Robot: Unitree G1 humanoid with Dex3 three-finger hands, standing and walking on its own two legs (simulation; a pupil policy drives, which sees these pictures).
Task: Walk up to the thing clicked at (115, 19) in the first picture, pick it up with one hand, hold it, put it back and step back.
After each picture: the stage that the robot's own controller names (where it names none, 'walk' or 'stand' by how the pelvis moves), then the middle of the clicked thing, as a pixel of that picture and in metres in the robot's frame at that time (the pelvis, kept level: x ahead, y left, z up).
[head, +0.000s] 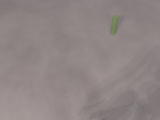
stand; (114, 25) +1.58 -0.36 -0.66
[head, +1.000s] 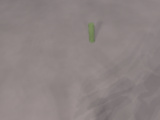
walk; (91, 33) +1.47 +0.04 -0.63
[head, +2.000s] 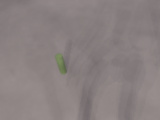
walk; (61, 64) +0.93 +0.31 -0.65
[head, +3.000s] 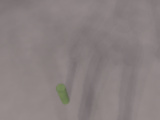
walk; (63, 94) +0.57 +0.24 -0.64
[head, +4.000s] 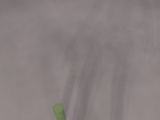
stand; (59, 114) +0.43 +0.19 -0.64
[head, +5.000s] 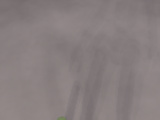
stand; out of the picture +0.38 +0.19 -0.65
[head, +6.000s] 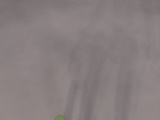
stand; out of the picture +0.39 +0.20 -0.66
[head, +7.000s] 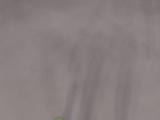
stand; out of the picture +0.37 +0.21 -0.66
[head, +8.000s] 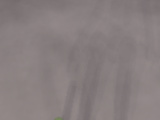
stand; out of the picture +0.37 +0.21 -0.66
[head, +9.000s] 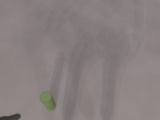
go down; (48, 101) +0.40 +0.22 -0.56
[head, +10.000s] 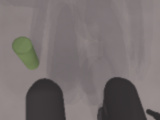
go down; (28, 56) +0.44 +0.25 -0.25
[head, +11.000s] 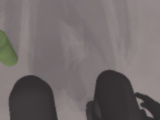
close in; (3, 51) +0.43 +0.28 -0.21
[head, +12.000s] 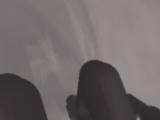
close; out of the picture +0.41 +0.30 -0.15
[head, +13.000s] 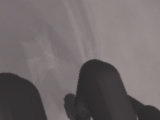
lift; out of the picture +0.40 +0.30 -0.16
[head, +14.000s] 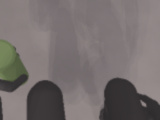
lift; (10, 68) +0.34 +0.25 -0.02
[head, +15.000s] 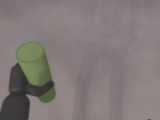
hold; (40, 77) +0.33 +0.16 +0.09
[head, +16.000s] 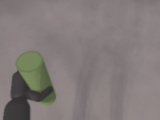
hold; (40, 82) +0.33 +0.17 +0.04
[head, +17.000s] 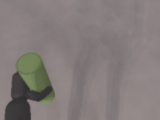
crouch; (39, 82) +0.34 +0.17 +0.00
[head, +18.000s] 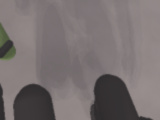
lower; out of the picture +0.47 +0.25 -0.05
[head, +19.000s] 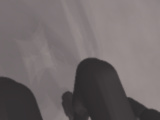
lower; out of the picture +0.43 +0.32 -0.16
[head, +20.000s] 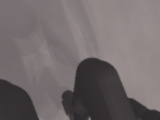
lower; out of the picture +0.43 +0.32 -0.16
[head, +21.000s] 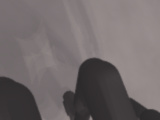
lower; out of the picture +0.42 +0.31 -0.16
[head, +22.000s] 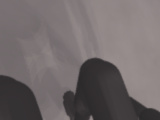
lower; out of the picture +0.41 +0.32 -0.16
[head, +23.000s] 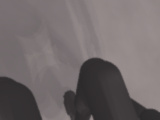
open; out of the picture +0.42 +0.29 -0.16
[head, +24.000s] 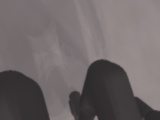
stand; out of the picture +0.41 +0.28 -0.17
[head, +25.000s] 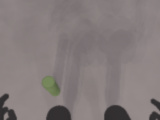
walk; (52, 87) +0.41 +0.20 -0.46
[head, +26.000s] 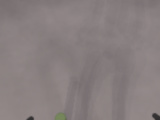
stand; out of the picture +0.39 +0.18 -0.60
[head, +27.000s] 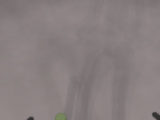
stand; out of the picture +0.38 +0.18 -0.60
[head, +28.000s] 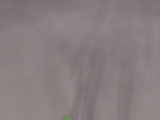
stand; out of the picture +0.39 +0.16 -0.65
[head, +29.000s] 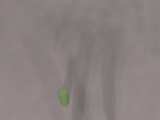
walk; (63, 97) +0.46 +0.13 -0.64
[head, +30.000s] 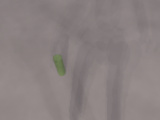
walk; (59, 65) +0.75 +0.24 -0.62
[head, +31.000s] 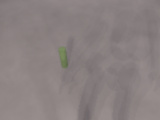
stand; (63, 58) +1.01 +0.24 -0.64
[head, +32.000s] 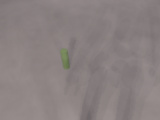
stand; (65, 59) +1.01 +0.22 -0.66
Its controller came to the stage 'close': yes
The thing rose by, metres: 0.68
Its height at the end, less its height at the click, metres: +0.00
